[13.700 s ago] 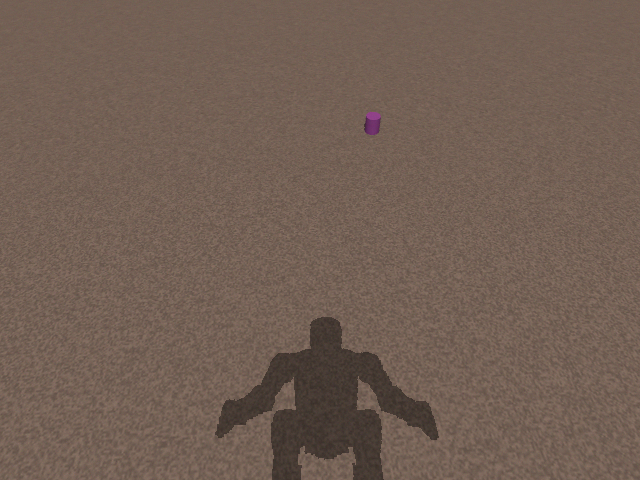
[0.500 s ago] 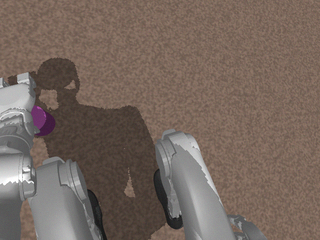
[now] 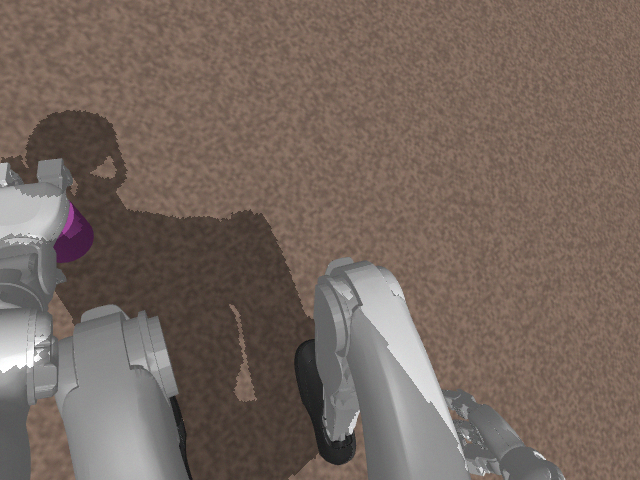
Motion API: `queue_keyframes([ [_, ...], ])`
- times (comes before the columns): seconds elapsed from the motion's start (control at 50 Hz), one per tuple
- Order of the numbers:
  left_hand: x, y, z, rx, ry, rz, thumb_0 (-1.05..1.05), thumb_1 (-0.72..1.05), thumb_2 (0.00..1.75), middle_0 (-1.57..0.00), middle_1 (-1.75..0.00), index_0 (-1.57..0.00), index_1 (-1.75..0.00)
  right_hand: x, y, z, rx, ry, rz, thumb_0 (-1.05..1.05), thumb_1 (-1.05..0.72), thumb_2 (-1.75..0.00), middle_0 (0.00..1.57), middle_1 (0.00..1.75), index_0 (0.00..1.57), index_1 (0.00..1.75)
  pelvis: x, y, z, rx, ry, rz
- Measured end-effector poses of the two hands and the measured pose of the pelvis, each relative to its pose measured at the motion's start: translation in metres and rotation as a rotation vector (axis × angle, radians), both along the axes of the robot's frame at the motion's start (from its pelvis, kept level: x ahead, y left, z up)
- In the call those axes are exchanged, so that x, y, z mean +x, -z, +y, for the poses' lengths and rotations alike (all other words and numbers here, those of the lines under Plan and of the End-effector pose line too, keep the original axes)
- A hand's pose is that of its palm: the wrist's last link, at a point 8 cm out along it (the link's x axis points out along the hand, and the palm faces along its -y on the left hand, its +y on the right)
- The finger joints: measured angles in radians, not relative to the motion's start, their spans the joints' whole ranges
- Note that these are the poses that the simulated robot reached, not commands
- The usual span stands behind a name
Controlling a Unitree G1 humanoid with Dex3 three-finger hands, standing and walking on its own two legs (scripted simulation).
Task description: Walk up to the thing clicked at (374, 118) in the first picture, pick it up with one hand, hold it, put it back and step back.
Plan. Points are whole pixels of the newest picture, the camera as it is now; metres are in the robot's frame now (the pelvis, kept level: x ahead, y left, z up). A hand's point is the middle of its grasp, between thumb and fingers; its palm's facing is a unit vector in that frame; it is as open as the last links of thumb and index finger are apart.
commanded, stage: rest palm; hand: left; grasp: from above
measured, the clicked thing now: (46, 218) +0.47 +0.27 -0.26
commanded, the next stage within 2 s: close in 1.14 s
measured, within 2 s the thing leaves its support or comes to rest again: neither
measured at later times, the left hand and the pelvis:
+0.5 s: hand (44, 244) +0.42 +0.27 -0.23, palm faces -0.48 -0.12 -0.87, open 13.4 cm; pelvis +0.00 +0.00 -0.01, yaw -3 degrees
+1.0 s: hand (41, 238) +0.43 +0.27 -0.24, palm faces -0.46 -0.09 -0.88, open 13.4 cm; pelvis +0.00 +0.00 -0.01, yaw -4 degrees
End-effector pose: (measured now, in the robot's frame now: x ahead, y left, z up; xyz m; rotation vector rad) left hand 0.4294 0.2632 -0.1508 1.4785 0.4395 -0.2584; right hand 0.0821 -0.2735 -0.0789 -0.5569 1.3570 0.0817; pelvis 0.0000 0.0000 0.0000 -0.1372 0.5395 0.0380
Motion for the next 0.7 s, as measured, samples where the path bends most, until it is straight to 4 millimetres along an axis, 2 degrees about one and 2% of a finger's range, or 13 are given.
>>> queue_keyframes([
  [0.16, 0.014, 0.009, 0.008, 0.042, -0.077, 0.015, 0.00, -0.42, 0.90, -0.04, -1.12, -0.11, -1.04, -0.028, 0.010, 0.004, 0.063, -0.005, 0.086, 0.00, -0.91, -0.90, 0.20, 0.29, 0.20, 0.30, 0.002, 0.007, 0.000, -0.005, 0.015, -0.007],
  [0.32, 0.010, 0.018, 0.011, 0.026, -0.082, 0.088, 0.00, -0.40, 0.88, -0.05, -1.14, -0.12, -1.06, -0.052, 0.018, 0.022, 0.148, 0.017, 0.166, 0.00, -0.91, -0.90, 0.20, 0.29, 0.20, 0.30, 0.005, 0.007, -0.001, -0.009, 0.022, -0.009],
  [0.44, 0.005, 0.023, 0.009, -0.022, -0.061, 0.079, 0.00, -0.39, 0.88, -0.05, -1.15, -0.13, -1.07, -0.050, 0.014, 0.026, 0.158, -0.007, 0.156, 0.00, -0.91, -0.90, 0.20, 0.30, 0.20, 0.30, 0.005, 0.007, -0.002, -0.019, 0.029, -0.021],
  [0.7, 0.001, 0.028, 0.012, 0.007, -0.024, -0.002, 0.00, -0.39, 0.89, -0.07, -1.15, -0.12, -1.07, -0.032, -0.001, 0.011, 0.099, -0.092, 0.108, 0.00, -0.91, -0.90, 0.20, 0.29, 0.20, 0.30, 0.002, 0.010, 0.003, -0.043, 0.034, -0.042],
])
